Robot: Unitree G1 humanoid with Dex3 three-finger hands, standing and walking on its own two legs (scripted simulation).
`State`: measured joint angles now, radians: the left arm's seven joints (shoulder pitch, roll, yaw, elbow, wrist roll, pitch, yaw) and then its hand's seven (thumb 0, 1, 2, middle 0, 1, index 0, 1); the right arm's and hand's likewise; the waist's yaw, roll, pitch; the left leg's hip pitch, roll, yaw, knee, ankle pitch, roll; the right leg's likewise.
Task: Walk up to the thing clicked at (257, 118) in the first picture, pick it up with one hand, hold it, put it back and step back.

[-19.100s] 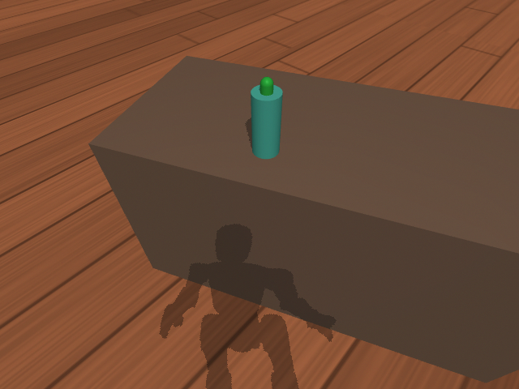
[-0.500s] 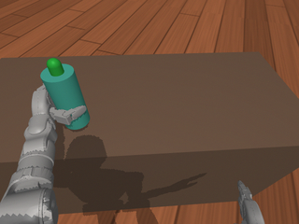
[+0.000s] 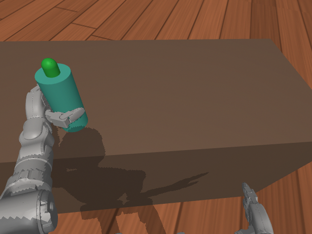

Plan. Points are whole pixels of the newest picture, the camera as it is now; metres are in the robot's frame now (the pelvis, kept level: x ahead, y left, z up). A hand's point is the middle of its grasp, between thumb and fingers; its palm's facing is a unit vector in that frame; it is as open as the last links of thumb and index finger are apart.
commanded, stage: lower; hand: left
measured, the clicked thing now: (63, 95) +0.46 +0.20 +0.11
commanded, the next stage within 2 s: loosen in 0.48 s
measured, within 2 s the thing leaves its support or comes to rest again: rests again in 0.34 s
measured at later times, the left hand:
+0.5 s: hand (68, 108) +0.47 +0.21 +0.04, palm faces +0.15 -0.99 -0.02, open 10.5 cm
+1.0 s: hand (65, 103) +0.48 +0.21 +0.06, palm faces +0.16 -0.99 +0.01, open 12.0 cm
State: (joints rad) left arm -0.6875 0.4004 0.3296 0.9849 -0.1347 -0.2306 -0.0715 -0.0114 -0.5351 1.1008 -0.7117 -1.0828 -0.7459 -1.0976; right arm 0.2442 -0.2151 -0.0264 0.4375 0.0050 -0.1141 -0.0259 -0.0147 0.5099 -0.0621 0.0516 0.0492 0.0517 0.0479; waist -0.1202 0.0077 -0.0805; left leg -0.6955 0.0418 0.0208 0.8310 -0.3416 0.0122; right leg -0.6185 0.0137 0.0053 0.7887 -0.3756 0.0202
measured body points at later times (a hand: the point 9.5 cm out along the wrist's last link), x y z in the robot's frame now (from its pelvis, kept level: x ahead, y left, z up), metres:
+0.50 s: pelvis +0.01 +0.00 -0.02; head +0.09 +0.03 +0.42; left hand +0.46 +0.26 +0.04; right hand +0.17 -0.25 -0.06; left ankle +0.04 +0.11 -0.70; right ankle +0.01 -0.14 -0.70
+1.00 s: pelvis +0.01 +0.00 -0.02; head +0.10 +0.03 +0.42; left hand +0.46 +0.27 +0.06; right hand +0.17 -0.25 -0.06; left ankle +0.04 +0.11 -0.70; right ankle +0.00 -0.14 -0.70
